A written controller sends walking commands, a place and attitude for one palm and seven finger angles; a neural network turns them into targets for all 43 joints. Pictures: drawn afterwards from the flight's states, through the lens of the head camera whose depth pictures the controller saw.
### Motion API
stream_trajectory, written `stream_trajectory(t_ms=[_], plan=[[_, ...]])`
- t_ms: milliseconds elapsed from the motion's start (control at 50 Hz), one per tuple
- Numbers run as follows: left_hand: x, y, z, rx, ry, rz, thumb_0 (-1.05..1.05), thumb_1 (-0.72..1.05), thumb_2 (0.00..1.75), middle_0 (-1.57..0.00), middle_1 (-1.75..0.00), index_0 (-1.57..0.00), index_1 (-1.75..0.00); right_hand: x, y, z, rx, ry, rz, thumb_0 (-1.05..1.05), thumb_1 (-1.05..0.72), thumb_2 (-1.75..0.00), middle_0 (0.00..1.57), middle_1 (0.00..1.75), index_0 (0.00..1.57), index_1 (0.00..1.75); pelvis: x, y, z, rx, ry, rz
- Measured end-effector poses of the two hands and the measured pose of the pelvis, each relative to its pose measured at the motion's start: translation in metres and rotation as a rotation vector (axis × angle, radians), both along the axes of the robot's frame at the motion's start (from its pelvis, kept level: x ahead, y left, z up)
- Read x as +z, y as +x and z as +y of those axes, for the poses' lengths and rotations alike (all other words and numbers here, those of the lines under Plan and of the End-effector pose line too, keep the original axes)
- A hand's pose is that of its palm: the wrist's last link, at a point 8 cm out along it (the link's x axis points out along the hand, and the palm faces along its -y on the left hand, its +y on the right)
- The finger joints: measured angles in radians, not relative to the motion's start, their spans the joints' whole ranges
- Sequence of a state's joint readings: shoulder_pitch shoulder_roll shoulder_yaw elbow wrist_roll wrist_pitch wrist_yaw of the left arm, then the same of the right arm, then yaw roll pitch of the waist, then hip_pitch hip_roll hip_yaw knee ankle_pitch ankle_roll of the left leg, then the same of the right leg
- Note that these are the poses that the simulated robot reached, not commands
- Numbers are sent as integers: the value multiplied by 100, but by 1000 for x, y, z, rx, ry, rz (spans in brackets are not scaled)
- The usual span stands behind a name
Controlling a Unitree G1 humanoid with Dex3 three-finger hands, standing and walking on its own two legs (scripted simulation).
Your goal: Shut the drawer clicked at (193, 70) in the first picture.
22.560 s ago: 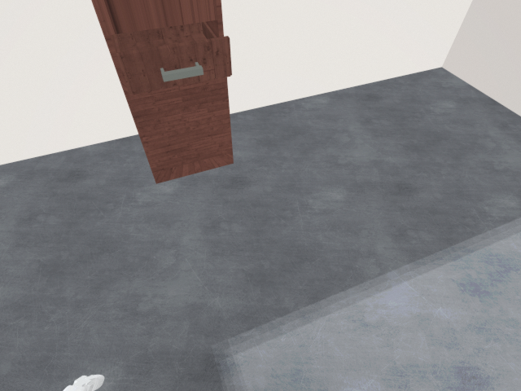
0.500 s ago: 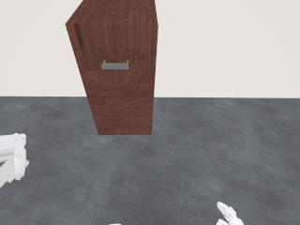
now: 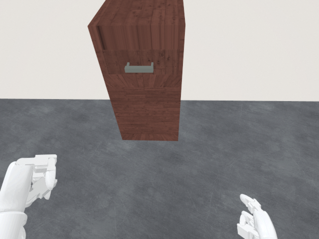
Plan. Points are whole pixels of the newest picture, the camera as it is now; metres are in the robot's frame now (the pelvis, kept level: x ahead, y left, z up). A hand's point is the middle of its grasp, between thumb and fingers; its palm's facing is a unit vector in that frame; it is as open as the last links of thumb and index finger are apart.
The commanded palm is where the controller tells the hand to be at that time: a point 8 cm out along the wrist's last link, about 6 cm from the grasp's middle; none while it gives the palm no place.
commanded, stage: let the arm hang, fingers relaxed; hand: left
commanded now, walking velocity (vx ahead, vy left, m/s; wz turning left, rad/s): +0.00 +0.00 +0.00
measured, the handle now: (139, 66) +0.89 +0.17 -0.07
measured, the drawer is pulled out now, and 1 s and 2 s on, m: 0.00 0.00 0.00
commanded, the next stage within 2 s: look to check the result in 1.04 s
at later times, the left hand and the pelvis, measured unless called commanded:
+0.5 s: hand out of the picture -0.08 +0.21 -0.16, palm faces +0.02 -0.97 -0.24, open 5.1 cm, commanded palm none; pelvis -0.02 +0.02 +0.01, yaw +1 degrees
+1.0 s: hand out of the picture -0.03 +0.19 -0.17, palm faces +0.03 -0.98 -0.18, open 7.3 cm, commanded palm none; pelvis -0.02 +0.02 +0.01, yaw +0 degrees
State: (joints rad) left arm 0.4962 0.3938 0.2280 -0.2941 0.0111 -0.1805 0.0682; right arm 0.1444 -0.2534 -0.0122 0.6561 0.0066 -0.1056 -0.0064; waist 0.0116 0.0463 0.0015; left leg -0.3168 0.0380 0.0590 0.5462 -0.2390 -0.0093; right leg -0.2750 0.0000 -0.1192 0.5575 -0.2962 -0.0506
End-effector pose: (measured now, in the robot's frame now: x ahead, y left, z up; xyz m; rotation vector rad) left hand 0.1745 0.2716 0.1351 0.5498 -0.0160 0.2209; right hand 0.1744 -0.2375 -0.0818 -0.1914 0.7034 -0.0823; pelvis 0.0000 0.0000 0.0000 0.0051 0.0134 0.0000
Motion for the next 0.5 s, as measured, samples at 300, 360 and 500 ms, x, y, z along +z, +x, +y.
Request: stream_trajectory(t_ms=[300,360,500], plan=[[-269,-172,-20,339,-415,1248,1,91,90,-98,-123,-99,-118,-50,-166,10,-80,-15,626,1,-91,-90,19,30,20,30,4,-22,6,20,-11,-40],[-268,-208,-13,389,-421,1341,1,91,90,-87,-110,-88,-105,-53,-202,20,-97,4,740,1,-91,-90,19,30,20,30,7,-24,9,21,-16,-35],[-263,-253,-11,450,-427,1463,1,91,90,-60,-77,-61,-75,-56,-248,45,-142,58,852,1,-90,-90,20,30,20,30,9,-24,18,13,-14,-37]])
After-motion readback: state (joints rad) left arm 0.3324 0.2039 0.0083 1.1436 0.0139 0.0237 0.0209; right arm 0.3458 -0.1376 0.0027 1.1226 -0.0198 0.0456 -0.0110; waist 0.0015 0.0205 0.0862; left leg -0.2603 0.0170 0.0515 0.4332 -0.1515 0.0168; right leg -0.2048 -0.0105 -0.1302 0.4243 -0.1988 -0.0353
